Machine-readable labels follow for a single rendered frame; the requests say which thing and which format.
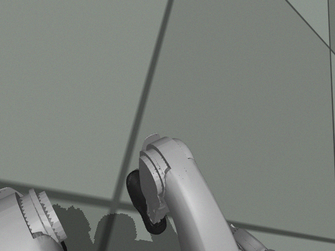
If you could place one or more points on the right robot hand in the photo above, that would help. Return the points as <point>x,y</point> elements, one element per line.
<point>246,241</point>

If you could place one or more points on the right robot foot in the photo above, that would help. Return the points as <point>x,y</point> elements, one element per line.
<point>139,202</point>

